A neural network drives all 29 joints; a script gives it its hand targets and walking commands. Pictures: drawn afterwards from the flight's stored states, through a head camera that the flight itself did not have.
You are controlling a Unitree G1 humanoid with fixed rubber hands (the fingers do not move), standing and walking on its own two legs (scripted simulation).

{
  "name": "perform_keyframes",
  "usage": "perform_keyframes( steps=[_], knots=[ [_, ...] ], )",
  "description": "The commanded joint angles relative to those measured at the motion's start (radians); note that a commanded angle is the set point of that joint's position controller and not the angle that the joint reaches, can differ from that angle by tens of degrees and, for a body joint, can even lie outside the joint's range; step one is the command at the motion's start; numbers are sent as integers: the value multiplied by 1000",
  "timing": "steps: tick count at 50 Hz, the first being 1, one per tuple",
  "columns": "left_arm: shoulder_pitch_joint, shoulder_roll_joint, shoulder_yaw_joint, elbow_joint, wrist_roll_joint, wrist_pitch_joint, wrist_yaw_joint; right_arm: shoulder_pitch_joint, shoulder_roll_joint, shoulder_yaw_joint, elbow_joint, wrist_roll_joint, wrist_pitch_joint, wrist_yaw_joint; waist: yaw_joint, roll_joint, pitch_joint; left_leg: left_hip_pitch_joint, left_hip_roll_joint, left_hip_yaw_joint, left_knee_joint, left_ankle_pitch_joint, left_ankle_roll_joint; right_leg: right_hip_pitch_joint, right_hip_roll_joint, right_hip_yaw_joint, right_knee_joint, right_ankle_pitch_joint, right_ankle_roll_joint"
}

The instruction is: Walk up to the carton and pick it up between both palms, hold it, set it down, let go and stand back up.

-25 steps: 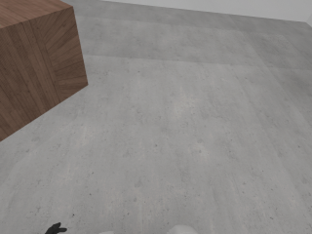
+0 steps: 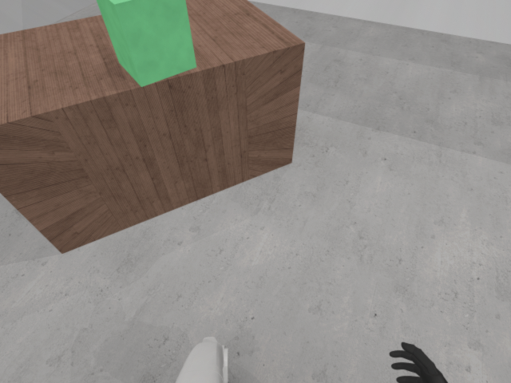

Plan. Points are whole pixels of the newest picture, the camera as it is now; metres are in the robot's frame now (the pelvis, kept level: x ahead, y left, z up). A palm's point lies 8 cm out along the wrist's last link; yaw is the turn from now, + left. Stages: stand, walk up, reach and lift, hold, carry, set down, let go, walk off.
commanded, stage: walk up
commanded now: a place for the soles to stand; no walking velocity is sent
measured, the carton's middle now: (147, 29) +1.12 +0.40 +0.03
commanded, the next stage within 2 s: none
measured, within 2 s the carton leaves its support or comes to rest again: neither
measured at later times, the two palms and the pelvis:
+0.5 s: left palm (118, 270) +0.33 +0.31 -0.11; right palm (370, 303) +0.28 -0.19 -0.12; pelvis +0.24 +0.06 -0.01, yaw +11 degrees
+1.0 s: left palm (94, 289) +0.30 +0.36 -0.14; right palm (270, 151) +0.68 -0.01 -0.10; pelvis +0.45 +0.14 -0.02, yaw +24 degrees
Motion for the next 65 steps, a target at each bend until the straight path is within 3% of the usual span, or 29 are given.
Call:
perform_keyframes(
  steps=[1,3,4,5,6,7,8,9,10,13,19,24,27,28,29,30,31,33,35,41,46,49,50,51,52,53,56,61,65],
  knots=[
    [-34,186,36,-82,11,1,3,-70,38,18,-62,-6,-35,19,-20,-203,59,156,-41,121,-217,123,57,-108,-205,26,-206,228,-217],
    [-34,216,42,-79,13,26,5,-34,19,6,-52,-18,-43,9,-48,-192,59,241,-69,134,-274,75,78,-98,-230,9,-132,240,-224],
    [-46,215,39,-78,14,42,-1,58,-5,-12,-33,-22,-50,-6,-103,-146,25,357,-98,135,-328,76,93,-112,-215,-22,9,314,-213],
    [-21,183,28,-76,16,58,-11,209,-53,-42,11,-24,-56,-29,-169,-34,-70,540,-151,130,-358,68,111,-139,-155,-53,258,369,-185],
    [51,131,7,-79,16,70,-28,339,-120,-78,42,-21,-52,-54,-213,98,-178,720,-136,45,-323,10,127,-250,-99,-38,516,207,-150],
    [95,69,-9,-130,0,84,-45,344,-194,-100,16,-21,-49,-78,-172,230,-189,831,80,-389,-369,-76,187,-516,-10,43,760,-263,-103],
    [68,135,7,-197,-43,100,-55,351,-252,-112,-35,49,-41,-93,-197,141,-269,817,212,-809,-602,-275,291,-599,70,231,871,-254,-70],
    [-36,151,11,-219,-43,103,-66,315,-237,-104,-41,82,-32,-106,-195,41,-224,748,222,-831,-721,-395,252,-599,31,341,891,-194,-71],
    [-61,127,4,-232,-43,89,-67,271,-209,-86,-51,82,-27,-113,-164,44,-154,700,194,-705,-697,-325,225,-625,14,358,894,-128,-72],
    [-12,99,-3,-194,-21,56,-53,180,-89,-53,-76,45,-47,-114,-93,129,-55,455,141,-476,-629,-111,271,-545,-24,353,783,-134,-78],
    [-94,55,-2,-204,-20,70,-58,209,-45,-39,-65,16,-87,-94,-80,56,-20,335,119,-383,-643,-92,304,-540,-6,341,541,-63,-47],
    [-133,31,6,-211,-19,49,-68,212,-74,-45,-46,5,-83,-79,-71,53,4,227,45,-244,-565,-138,243,-323,69,266,274,129,-83],
    [12,69,41,-184,-8,33,-48,236,-39,-24,-42,2,-67,-69,7,-64,-14,61,-25,-193,-357,-252,177,7,133,241,166,104,-108],
    [97,112,60,-181,0,28,-36,260,20,1,-50,6,-67,-64,51,-191,-43,-34,-104,-104,-111,-256,126,104,-3,436,83,-65,-137],
    [131,209,75,-193,-5,29,-21,315,45,14,-74,10,-62,-58,36,-319,-54,-136,-208,-9,227,-405,52,87,-311,945,-195,-470,-205],
    [114,229,91,-167,-37,50,-8,306,-31,-15,-96,6,-38,-67,19,-244,3,-187,-150,-28,339,-476,39,13,-412,1167,-312,-712,-307],
    [86,190,72,-163,-60,51,-5,243,-65,-20,-115,-15,-33,-69,14,-175,88,-227,-115,-66,383,-382,26,-32,-403,1152,-352,-691,-313],
    [49,153,56,-152,-49,25,-5,165,-45,-19,-118,-12,-44,-67,30,-178,140,-270,-66,-87,349,-272,17,-39,-341,869,-294,-412,-304],
    [5,106,36,-124,-38,2,-8,188,-20,-22,-103,-10,-47,-63,-5,-189,116,-167,-44,-103,261,-223,6,-99,-287,670,-272,-163,-282],
    [-37,104,30,-69,-19,-10,-15,100,79,0,-115,0,-51,-32,-44,-223,55,21,-33,6,-57,5,24,-149,-175,265,-204,287,-247],
    [1,163,39,-58,-12,26,-21,39,77,-8,-118,-18,-60,-28,-36,-208,37,257,-78,88,-262,105,67,-183,-187,191,-140,224,-231],
    [49,128,12,-45,0,68,-32,256,-7,-53,-64,-28,-75,-61,-134,-34,-43,562,-131,73,-358,41,91,-243,-102,117,240,256,-176],
    [120,67,-13,-45,-2,77,-41,347,-60,-76,-56,-35,-72,-77,-161,102,-134,687,-14,-110,-359,-52,108,-348,-37,101,503,85,-139],
    [192,48,-22,-86,-26,92,-50,352,-160,-91,-96,-21,-68,-94,-134,204,-172,743,240,-586,-497,-189,195,-519,74,183,743,-273,-87],
    [98,124,8,-118,-44,110,-54,359,-183,-108,-111,40,-55,-117,-187,88,-158,670,296,-800,-692,-410,250,-572,75,287,819,-255,-75],
    [5,140,15,-147,-34,114,-61,315,-162,-90,-116,64,-53,-131,-167,29,-68,578,275,-762,-759,-447,216,-589,58,370,846,-195,-73],
    [34,99,13,-127,-27,90,-52,183,-76,-52,-125,44,-66,-126,-90,147,14,421,214,-430,-701,-288,247,-563,27,380,772,-139,-72],
    [28,56,22,-118,-13,88,-62,178,-26,-27,-82,12,-97,-109,-61,89,7,362,204,-271,-707,-213,290,-524,42,397,613,-68,-42],
    [-66,32,21,-150,-16,76,-79,187,-50,-24,-52,-1,-95,-105,-75,96,48,323,174,-122,-701,-246,269,-469,54,352,374,42,-51]
  ],
)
